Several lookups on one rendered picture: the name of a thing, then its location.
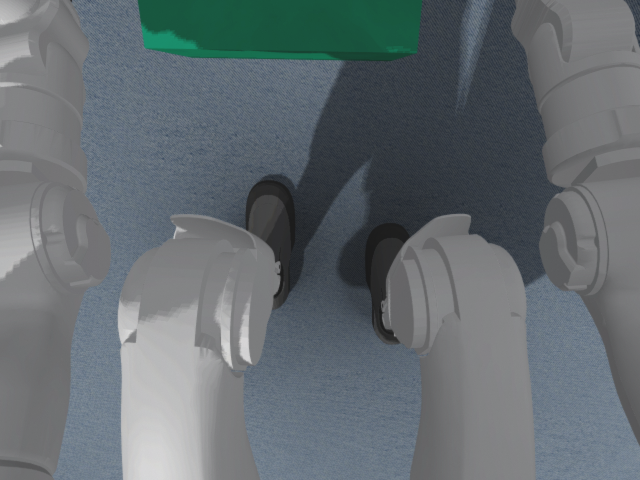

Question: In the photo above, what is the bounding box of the carton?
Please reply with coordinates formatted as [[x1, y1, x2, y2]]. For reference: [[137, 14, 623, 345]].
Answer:
[[138, 0, 422, 61]]

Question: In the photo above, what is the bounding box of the left robot upper arm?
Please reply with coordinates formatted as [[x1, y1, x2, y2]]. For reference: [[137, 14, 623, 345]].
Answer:
[[0, 181, 111, 480]]

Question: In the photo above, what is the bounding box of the left robot forearm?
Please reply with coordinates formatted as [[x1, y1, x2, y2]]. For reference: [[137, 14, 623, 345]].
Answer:
[[0, 0, 89, 195]]

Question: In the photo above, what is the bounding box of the robot right shin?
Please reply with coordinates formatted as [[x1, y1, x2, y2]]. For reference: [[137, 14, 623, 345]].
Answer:
[[381, 214, 527, 344]]

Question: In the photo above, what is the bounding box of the right robot forearm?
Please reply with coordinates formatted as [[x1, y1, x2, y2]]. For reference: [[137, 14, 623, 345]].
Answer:
[[511, 0, 640, 188]]

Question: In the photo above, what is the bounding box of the robot right foot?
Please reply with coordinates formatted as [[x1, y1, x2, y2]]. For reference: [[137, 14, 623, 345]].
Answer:
[[365, 223, 410, 345]]

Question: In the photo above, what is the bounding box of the right robot upper arm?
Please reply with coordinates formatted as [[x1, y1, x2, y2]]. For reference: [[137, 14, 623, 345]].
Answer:
[[539, 177, 640, 446]]

